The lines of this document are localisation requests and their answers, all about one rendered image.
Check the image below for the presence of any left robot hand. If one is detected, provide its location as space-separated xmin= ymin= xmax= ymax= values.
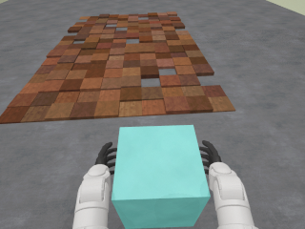
xmin=94 ymin=142 xmax=117 ymax=175

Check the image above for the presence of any left robot forearm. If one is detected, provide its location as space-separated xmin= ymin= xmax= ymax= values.
xmin=72 ymin=164 xmax=111 ymax=229

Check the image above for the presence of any right robot hand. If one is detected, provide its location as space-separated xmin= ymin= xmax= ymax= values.
xmin=198 ymin=140 xmax=222 ymax=175

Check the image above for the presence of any right robot forearm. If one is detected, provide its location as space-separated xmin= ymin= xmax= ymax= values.
xmin=209 ymin=162 xmax=258 ymax=229

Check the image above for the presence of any carton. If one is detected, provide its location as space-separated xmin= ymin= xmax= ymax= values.
xmin=112 ymin=125 xmax=211 ymax=229

